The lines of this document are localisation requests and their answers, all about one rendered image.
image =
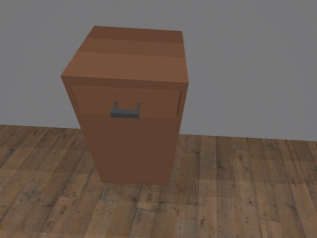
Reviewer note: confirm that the handle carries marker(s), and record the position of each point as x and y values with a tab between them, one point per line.
125	113

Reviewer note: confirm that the drawer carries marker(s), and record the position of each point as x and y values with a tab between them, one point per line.
100	100

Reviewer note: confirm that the cabinet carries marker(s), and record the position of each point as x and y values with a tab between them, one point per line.
130	150

